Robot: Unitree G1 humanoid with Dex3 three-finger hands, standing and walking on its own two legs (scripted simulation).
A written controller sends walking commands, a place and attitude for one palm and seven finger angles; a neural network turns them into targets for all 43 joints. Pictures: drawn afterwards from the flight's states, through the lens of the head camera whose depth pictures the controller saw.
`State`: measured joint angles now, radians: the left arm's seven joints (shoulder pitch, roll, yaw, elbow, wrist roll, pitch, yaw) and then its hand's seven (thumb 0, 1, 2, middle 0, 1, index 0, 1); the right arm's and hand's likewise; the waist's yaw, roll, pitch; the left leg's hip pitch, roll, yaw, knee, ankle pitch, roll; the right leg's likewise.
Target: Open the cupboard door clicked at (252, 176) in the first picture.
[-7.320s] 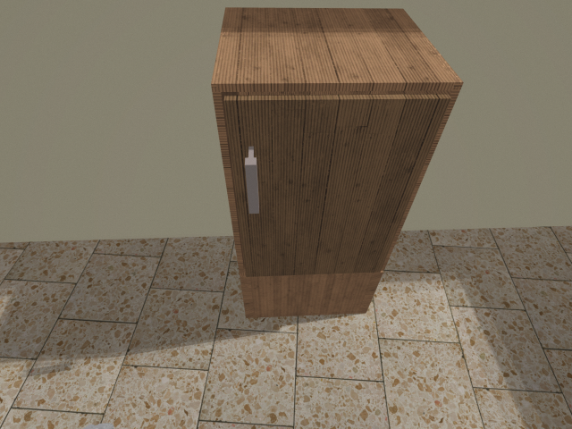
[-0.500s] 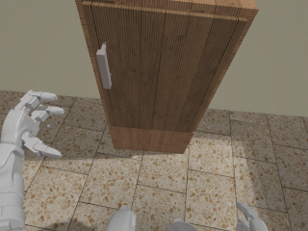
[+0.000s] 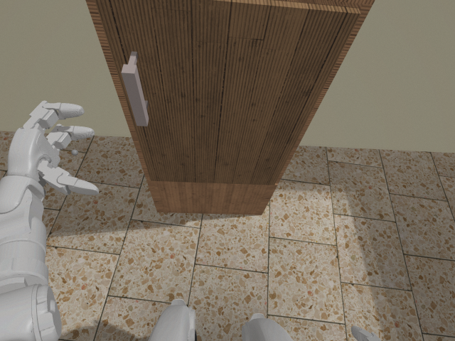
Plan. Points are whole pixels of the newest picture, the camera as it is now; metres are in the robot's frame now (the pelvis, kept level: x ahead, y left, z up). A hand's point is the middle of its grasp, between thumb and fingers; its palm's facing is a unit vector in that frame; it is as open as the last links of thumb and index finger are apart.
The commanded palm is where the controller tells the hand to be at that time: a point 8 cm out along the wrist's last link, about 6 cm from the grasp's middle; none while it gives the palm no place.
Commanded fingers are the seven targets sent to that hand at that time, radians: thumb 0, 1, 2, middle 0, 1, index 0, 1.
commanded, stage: move the hooked fingers beside the handle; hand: left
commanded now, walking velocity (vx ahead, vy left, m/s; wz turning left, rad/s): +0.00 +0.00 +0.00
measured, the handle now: (138, 90) +0.56 +0.18 +0.06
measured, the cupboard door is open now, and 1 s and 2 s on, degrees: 0 0 0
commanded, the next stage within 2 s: slide the fingers in behind the handle in 1.52 s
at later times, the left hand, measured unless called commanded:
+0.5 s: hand (99, 120) +0.48 +0.24 +0.06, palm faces +0.01 -1.00 -0.01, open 14.0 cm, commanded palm +0.47 +0.28 +0.05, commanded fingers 0.00 -0.50 0.30 -0.30 -1.20 -0.30 -1.20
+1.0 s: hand (101, 108) +0.52 +0.25 +0.05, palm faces +0.04 -1.00 -0.01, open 14.0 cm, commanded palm +0.50 +0.28 +0.05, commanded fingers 0.00 -0.50 0.30 -0.30 -1.20 -0.30 -1.20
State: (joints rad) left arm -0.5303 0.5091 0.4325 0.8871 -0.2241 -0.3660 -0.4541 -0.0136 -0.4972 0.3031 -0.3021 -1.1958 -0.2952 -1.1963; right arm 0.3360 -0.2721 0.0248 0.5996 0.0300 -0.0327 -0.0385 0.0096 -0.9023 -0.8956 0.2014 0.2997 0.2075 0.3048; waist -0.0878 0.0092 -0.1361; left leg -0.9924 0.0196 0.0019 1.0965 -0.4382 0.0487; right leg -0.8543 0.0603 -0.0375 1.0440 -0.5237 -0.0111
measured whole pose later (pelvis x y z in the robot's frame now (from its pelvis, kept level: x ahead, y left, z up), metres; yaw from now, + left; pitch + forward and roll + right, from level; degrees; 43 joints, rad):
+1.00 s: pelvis +0.00 -0.01 -0.02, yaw -2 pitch +26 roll -5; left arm -0.90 0.71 0.53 1.18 -0.10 -0.36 -0.40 -0.01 -0.49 0.30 -0.30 -1.20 -0.30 -1.20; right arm 0.40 -0.28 0.05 0.61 0.00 0.08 -0.01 0.00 -0.90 -0.90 0.20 0.30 0.21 0.30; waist -0.19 0.02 -0.12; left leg -1.17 0.06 -0.01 1.19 -0.47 0.04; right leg -1.04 0.10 -0.04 1.12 -0.54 -0.02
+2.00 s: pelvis +0.00 +0.00 -0.02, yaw -2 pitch +25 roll -6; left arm -0.91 0.60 0.44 1.18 -0.09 -0.38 -0.29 -0.01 -0.50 0.30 -0.30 -1.20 -0.29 -1.19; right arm 0.39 -0.26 0.04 0.61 -0.01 0.09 0.01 0.00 -0.90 -0.90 0.20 0.30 0.21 0.30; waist -0.19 0.03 -0.13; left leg -1.16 0.04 -0.01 1.18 -0.47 0.05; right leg -1.01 0.08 -0.05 1.10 -0.54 -0.01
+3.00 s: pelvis +0.00 -0.01 -0.02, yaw -1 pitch +24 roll -4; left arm -0.93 0.47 0.37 1.22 -0.07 -0.44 -0.16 -0.01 -0.50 0.30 -0.30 -1.20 -0.30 -1.21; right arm 0.38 -0.25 0.04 0.63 -0.02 0.08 0.04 0.00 -0.90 -0.90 0.20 0.30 0.21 0.30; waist -0.18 0.04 -0.14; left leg -1.14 0.04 -0.02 1.19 -0.47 0.03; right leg -1.00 0.08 -0.05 1.14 -0.55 -0.03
